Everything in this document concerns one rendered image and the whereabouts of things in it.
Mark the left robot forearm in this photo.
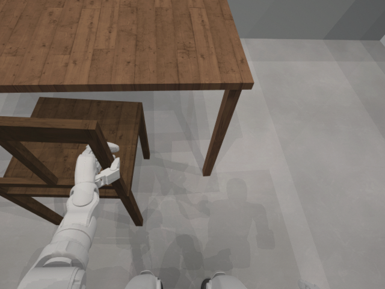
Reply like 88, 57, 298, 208
17, 182, 101, 289

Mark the left robot upper arm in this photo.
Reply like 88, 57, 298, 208
20, 267, 87, 289

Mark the left robot hand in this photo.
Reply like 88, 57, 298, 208
75, 142, 120, 188

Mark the right robot shin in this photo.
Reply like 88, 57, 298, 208
211, 272, 226, 280

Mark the table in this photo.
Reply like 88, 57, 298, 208
0, 0, 254, 176

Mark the right robot thigh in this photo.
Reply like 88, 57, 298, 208
206, 275, 247, 289

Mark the chair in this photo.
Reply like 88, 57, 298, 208
0, 97, 150, 226

